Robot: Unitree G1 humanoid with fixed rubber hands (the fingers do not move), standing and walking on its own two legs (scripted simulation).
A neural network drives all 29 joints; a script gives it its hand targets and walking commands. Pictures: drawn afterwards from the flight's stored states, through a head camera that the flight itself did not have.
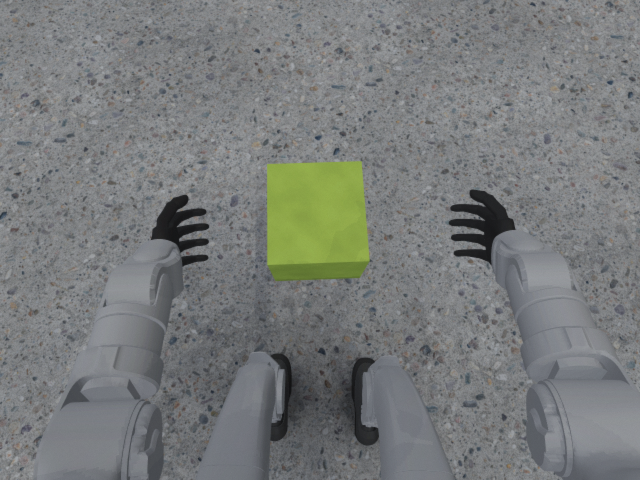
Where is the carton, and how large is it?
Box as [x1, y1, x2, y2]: [267, 161, 369, 280]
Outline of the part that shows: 361,161 267,164 267,264 275,280 359,277 369,261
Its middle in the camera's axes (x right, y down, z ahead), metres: -0.01 -0.03 +1.03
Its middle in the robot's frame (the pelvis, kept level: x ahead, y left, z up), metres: +0.59 +0.03 -0.58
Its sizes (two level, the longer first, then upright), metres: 0.257 0.236 0.205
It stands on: the floor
